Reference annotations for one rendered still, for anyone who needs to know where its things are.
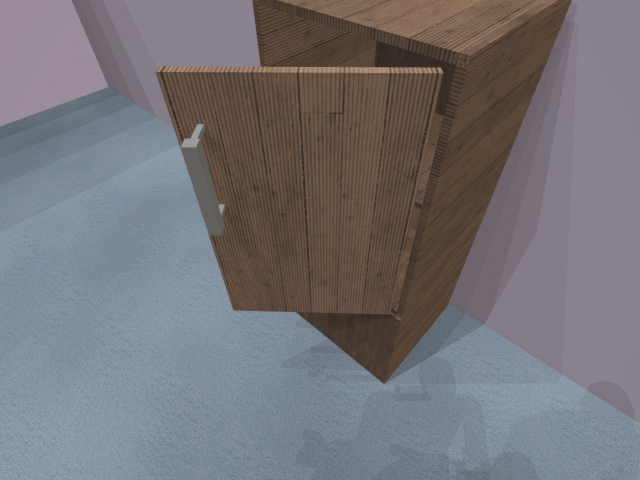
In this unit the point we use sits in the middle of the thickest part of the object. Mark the cupboard door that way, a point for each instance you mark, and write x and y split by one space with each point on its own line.
318 168

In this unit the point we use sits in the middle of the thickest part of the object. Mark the handle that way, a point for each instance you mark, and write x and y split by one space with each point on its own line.
200 177

